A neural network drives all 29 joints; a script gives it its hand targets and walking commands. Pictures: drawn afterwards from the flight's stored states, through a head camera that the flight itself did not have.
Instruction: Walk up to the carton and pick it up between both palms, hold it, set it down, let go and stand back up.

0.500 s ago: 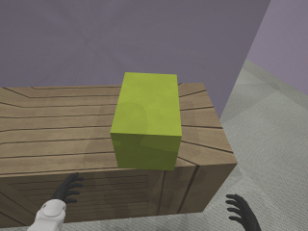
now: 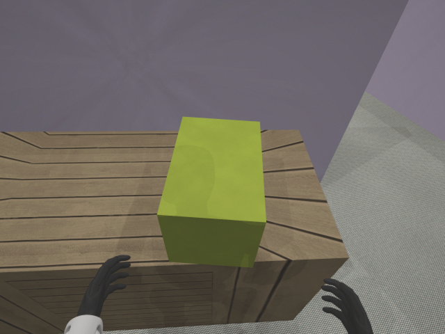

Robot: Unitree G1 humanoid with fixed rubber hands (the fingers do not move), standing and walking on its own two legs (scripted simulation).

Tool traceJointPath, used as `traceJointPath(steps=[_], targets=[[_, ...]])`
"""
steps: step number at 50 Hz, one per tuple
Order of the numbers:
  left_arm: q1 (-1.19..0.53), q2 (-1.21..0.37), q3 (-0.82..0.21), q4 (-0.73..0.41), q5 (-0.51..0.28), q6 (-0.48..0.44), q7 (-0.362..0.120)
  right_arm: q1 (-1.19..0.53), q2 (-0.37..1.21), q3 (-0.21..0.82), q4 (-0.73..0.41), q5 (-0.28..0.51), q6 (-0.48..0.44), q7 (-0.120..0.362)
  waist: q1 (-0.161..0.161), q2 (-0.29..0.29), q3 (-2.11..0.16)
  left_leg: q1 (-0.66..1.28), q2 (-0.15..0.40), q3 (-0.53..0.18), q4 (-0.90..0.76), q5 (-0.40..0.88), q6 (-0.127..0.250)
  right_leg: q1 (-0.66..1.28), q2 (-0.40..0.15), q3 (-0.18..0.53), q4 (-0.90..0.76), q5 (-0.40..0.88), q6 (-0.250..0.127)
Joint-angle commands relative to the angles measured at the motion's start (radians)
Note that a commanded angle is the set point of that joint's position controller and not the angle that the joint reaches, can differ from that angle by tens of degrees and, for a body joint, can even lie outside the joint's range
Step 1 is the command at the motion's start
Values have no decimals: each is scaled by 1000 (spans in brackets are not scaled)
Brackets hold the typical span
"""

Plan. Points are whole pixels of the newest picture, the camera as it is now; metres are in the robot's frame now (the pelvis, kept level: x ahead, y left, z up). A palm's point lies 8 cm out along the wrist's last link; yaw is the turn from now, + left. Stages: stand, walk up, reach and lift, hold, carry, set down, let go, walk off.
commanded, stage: reach and lift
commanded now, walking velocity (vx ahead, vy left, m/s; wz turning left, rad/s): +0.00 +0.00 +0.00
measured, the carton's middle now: (216, 189) +0.46 +0.05 -0.06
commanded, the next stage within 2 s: none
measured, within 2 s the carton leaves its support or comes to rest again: neither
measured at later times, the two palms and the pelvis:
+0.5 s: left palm (96, 299) +0.17 +0.23 -0.02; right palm (350, 314) +0.18 -0.20 -0.01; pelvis +0.00 +0.00 +0.00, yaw +0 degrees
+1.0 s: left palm (112, 247) +0.24 +0.22 +0.02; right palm (339, 251) +0.26 -0.19 +0.03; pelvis +0.00 +0.00 +0.00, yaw +0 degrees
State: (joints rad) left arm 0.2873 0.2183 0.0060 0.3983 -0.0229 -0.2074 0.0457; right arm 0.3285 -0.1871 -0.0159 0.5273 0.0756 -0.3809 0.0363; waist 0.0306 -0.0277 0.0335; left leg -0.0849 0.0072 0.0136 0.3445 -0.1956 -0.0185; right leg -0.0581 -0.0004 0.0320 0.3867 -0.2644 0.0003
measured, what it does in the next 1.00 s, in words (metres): stands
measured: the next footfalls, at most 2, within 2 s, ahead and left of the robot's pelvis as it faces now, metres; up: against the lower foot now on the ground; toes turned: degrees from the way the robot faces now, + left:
none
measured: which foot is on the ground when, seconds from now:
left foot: down 0.00-1.00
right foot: down 0.00-1.00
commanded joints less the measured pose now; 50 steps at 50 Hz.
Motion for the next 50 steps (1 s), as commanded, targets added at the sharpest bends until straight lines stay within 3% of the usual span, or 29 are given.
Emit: traceJointPath(steps=[1, 6, 13, 23, 35, 40, 50], targets=[[98, 82, 46, -54, -104, -107, -30, 24, -25, 15, -112, 89, -93, -22, 4, -24, -69, 179, -32, 27, -15, 314, -22, -66, 4, 36, -122, 371, 8], [66, 93, 27, -85, -126, -163, -42, -19, -21, 39, -147, 101, -130, -32, -3, -23, -46, 162, -37, 23, -20, 265, -17, -72, -4, 32, -118, 326, 13], [-2, 74, -30, -121, -159, -202, -36, -75, -9, 46, -176, 117, -137, -35, -14, 0, -5, 157, -29, 22, -18, 197, -11, -136, 6, 10, -130, 153, 0], [-148, 78, -59, -141, -193, -177, -5, -186, -4, 31, -237, 97, -63, -34, -8, 10, -6, 120, -23, 32, -24, 105, -1, -168, 14, -4, -129, 23, -8], [-282, 78, -58, -212, -208, -82, 7, -322, -20, 23, -262, 95, 63, -54, -20, 17, -91, 134, -22, 32, -10, 223, -10, -107, 22, -9, -108, 182, 7], [-349, 65, -36, -234, -195, -8, 1, -403, -29, 29, -289, 109, 114, -72, -15, 21, -129, 141, -26, 32, -4, 282, -12, -72, 22, -2, -104, 261, 14], [-546, 52, 26, -277, -170, 161, -5, -588, -32, 46, -326, 143, 235, -110, 3, 27, -165, 134, -26, 38, -6, 303, -10, -58, 26, 6, -110, 303, 28]])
